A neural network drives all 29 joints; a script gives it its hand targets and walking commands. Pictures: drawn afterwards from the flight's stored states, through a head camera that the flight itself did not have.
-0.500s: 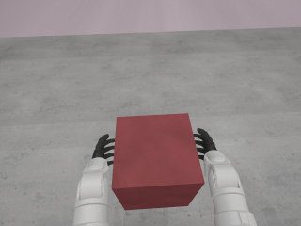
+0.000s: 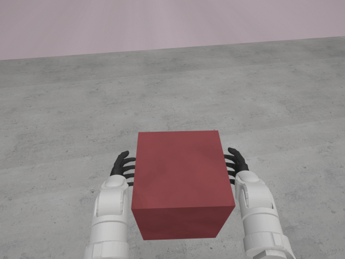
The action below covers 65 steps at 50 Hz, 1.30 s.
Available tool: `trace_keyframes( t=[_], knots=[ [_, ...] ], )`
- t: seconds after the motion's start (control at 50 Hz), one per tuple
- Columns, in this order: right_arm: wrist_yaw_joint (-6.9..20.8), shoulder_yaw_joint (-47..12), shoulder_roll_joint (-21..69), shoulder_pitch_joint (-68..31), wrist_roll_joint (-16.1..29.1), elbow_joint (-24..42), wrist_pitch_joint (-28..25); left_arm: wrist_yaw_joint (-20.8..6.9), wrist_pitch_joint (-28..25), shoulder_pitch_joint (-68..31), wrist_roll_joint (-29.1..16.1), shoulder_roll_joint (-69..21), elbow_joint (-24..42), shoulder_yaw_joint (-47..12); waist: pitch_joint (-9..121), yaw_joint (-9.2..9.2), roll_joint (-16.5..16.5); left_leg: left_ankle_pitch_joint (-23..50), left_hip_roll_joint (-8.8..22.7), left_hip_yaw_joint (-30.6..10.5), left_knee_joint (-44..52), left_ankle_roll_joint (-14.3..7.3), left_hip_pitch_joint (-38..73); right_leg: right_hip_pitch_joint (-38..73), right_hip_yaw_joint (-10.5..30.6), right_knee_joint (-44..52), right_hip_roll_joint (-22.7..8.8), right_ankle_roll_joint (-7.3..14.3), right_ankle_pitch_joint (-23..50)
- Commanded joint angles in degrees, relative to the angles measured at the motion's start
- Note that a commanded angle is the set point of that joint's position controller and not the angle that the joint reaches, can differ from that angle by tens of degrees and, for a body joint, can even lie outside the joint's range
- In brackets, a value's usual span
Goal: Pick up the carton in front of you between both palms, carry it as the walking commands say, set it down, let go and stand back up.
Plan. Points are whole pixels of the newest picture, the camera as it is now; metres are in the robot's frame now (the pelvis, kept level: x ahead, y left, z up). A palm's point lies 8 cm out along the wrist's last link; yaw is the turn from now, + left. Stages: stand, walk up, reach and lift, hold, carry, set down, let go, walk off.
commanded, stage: set down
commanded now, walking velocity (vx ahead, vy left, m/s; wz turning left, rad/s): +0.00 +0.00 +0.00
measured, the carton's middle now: (179, 187) +0.31 +0.00 -0.04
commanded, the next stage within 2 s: none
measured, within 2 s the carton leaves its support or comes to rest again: neither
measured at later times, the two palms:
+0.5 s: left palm (119, 187) +0.34 +0.18 -0.09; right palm (217, 180) +0.35 -0.12 -0.08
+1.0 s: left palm (120, 196) +0.39 +0.20 -0.25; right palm (200, 191) +0.41 -0.09 -0.24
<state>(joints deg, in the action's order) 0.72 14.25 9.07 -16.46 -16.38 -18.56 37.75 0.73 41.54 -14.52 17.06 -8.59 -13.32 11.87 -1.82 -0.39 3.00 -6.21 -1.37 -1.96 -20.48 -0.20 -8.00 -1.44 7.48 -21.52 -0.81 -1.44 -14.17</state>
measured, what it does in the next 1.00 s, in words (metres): lowers itself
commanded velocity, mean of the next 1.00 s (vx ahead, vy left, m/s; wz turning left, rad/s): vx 0.00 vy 0.00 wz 0.00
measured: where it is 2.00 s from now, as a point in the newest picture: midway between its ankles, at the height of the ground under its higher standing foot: outside the picture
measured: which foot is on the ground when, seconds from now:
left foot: down 0.00-1.00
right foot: down 0.00-1.00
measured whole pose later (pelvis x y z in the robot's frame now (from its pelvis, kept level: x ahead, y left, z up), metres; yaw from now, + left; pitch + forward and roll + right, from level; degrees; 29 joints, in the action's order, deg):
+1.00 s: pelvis -0.04 -0.01 -0.16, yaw -3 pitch +41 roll -4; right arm -7.5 26.9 10.2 -46.9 -12.2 -33.3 13.4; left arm -4.8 16.6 -49.2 18.6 0.5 -34.6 27.5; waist 8.4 -4.0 5.2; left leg -19.3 -2.5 -7.7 -72.3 2.5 -93.9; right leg -86.7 5.7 -74.4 7.1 -3.7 -29.0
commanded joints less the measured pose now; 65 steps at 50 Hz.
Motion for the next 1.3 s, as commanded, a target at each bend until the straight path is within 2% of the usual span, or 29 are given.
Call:
trace_keyframes(
  t=[0.0, 0.06, 0.12, 0.2, 0.26, 0.34, 0.42, 0.5, 0.56, 0.62, 0.7, 0.76, 0.82, 0.94, 1.08, 1.28],
  knots=[
    [15.26, -28.32, 52.47, -27.78, 13.56, 0.89, -2.10, -15.68, -2.96, -29.80, -15.99, -55.33, 1.27, -32.38, 13.60, 1.38, -4.76, -1.63, -2.65, -2.41, 2.23, 2.42, 19.78, -15.63, -3.52, 5.99, 7.06, 3.27, -1.46],
    [15.95, -25.80, 51.68, -32.29, 12.12, -2.31, -2.98, -15.62, -3.42, -33.09, -14.88, -55.64, -2.64, -29.21, 12.27, 0.77, -4.77, -7.16, -2.30, -2.79, 2.24, 2.39, 18.26, -17.08, -3.71, 4.84, 6.92, 3.51, -4.81],
    [16.51, -21.59, 51.30, -38.40, 9.60, -8.11, -4.63, -15.59, -4.77, -37.57, -12.21, -54.94, -9.32, -23.29, 10.78, -0.43, -4.54, -12.37, -2.18, -3.05, 1.25, 1.98, 15.63, -19.44, -3.81, 2.71, 6.72, 3.56, -7.99],
    [14.79, -12.93, 49.89, -44.09, 4.22, -16.16, -7.23, -14.70, -7.49, -42.87, -6.12, -49.99, -17.70, -12.69, 8.00, -1.69, -3.09, -15.31, -2.52, -2.72, -2.06, 1.15, 11.14, -24.53, -3.81, -1.07, 6.65, 3.29, -10.31],
    [11.88, -5.97, 46.42, -44.37, -0.32, -19.62, -9.52, -13.73, -10.28, -44.20, -1.32, -43.58, -20.79, -5.30, 6.57, -2.39, -2.29, -13.33, -3.20, -1.59, -5.57, 0.68, 6.59, -28.29, -4.02, -3.88, 7.05, 2.85, -9.99],
    [8.28, -0.46, 41.19, -41.89, -3.71, -20.40, -14.26, -13.20, -15.52, -43.15, 3.06, -34.91, -21.81, -0.05, 9.25, -2.75, -2.19, -4.48, -4.25, 0.48, -11.55, 0.31, -1.37, -33.83, -4.55, -7.92, 8.11, 1.72, -6.12],
    [6.82, -4.58, 43.60, -41.53, -1.66, -19.28, -21.78, -14.05, -23.16, -41.99, 1.96, -35.81, -22.60, -3.66, 19.38, -2.87, -2.22, 8.55, -4.77, 0.85, -18.85, 0.45, -6.47, -39.42, -5.32, -13.31, 9.45, 0.22, 1.63],
    [5.79, -15.13, 49.37, -45.41, 3.53, -17.32, -28.94, -15.25, -30.26, -46.59, -2.12, -40.98, -21.55, -12.18, 37.76, -3.44, -2.85, 19.90, -5.19, 0.57, -27.81, 0.58, -8.29, -45.98, -5.92, -20.71, 10.71, -1.55, 9.64],
    [4.51, -23.79, 52.02, -48.40, 7.80, -12.66, -31.77, -15.97, -32.95, -49.90, -5.27, -42.45, -18.36, -18.51, 53.25, -4.72, -3.22, 27.62, -5.23, 1.10, -33.49, 0.70, -9.05, -49.98, -6.30, -25.87, 11.04, -2.86, 15.68],
    [3.20, -29.34, 52.28, -49.93, 10.85, -8.73, -32.00, -16.25, -33.06, -51.70, -7.57, -41.50, -15.29, -21.72, 64.29, -5.70, -3.71, 31.42, -5.15, 1.48, -37.89, 0.88, -10.45, -54.19, -6.50, -30.16, 11.19, -4.15, 17.16],
    [2.89, -29.72, 52.48, -51.43, 11.24, -8.55, -29.68, -17.16, -30.92, -51.90, -7.69, -40.63, -15.91, -20.62, 64.62, -6.15, -2.40, 20.75, -5.87, 3.01, -40.79, 1.41, -23.18, -56.60, -6.98, -34.19, 11.65, -3.76, 12.48],
    [3.89, -26.90, 52.43, -53.44, 10.44, -11.27, -27.08, -18.15, -28.56, -53.01, -6.32, -40.30, -19.28, -17.85, 58.83, -6.23, -1.25, 11.22, -6.03, 3.55, -41.68, 1.13, -32.24, -61.27, -7.66, -36.07, 11.89, -3.51, 5.01],
    [4.90, -23.20, 51.60, -56.41, 9.53, -14.13, -25.15, -18.72, -26.57, -55.20, -4.96, -39.79, -22.21, -15.01, 55.50, -6.47, -1.21, 5.77, -6.01, 3.71, -43.37, 1.07, -37.31, -67.46, -8.37, -38.39, 12.25, -3.07, -0.82],
    [5.01, -18.74, 49.65, -62.54, 9.17, -17.96, -25.10, -17.64, -25.77, -60.16, -4.39, -39.62, -25.63, -12.45, 56.57, -6.79, -2.65, 5.32, -6.00, 3.47, -48.93, 1.46, -41.37, -79.75, -9.83, -45.39, 13.37, -2.73, -4.75],
    [3.55, -17.77, 47.13, -70.65, 10.91, -19.12, -26.01, -15.61, -25.77, -67.99, -7.05, -38.66, -25.23, -14.16, 64.19, -7.00, -4.82, 5.33, -5.92, 3.72, -55.95, 2.70, -42.55, -88.91, -11.44, -53.98, 14.77, -2.46, -7.78],
    [2.30, -16.71, 44.48, -82.50, 13.35, -20.37, -24.62, -14.37, -23.94, -78.01, -9.74, -35.12, -25.45, -14.21, 68.99, -9.28, -5.78, 0.14, -5.78, 4.97, -63.77, 3.64, -47.14, -96.80, -13.64, -63.80, 15.91, -2.24, -12.61]
  ],
)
